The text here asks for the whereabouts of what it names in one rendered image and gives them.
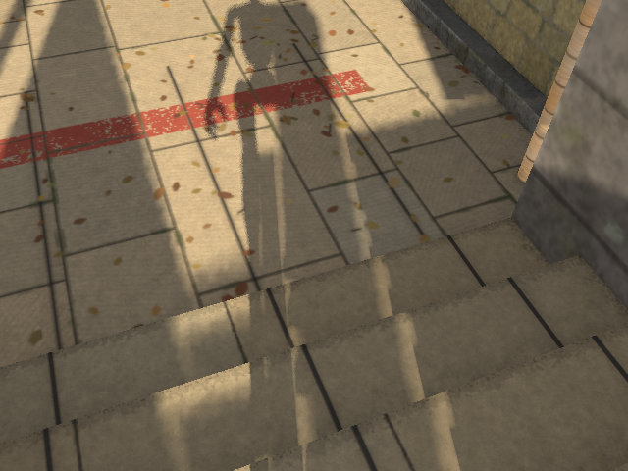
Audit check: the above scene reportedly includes stairs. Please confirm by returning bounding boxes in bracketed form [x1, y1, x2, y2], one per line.
[0, 218, 628, 471]

